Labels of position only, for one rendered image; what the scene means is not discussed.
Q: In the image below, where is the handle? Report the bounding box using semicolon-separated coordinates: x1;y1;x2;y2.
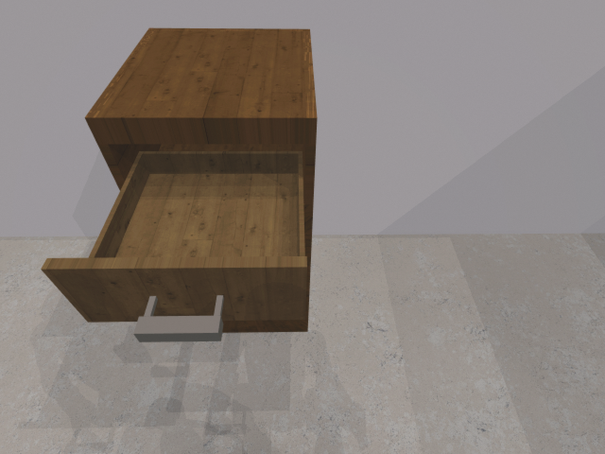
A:
133;295;224;342

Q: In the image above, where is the drawer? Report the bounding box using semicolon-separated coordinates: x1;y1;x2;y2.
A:
41;151;307;323

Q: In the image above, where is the cabinet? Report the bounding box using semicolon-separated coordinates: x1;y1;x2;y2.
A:
85;28;317;333

